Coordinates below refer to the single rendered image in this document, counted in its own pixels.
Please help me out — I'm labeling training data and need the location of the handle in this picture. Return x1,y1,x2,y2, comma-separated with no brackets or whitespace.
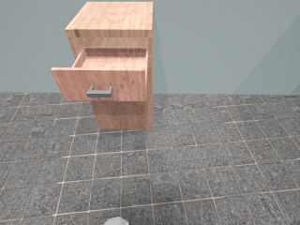
86,85,113,98

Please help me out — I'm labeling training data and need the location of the cabinet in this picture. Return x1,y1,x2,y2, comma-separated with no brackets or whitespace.
65,2,153,130

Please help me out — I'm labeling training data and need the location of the drawer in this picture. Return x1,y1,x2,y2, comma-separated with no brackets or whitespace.
51,47,149,101

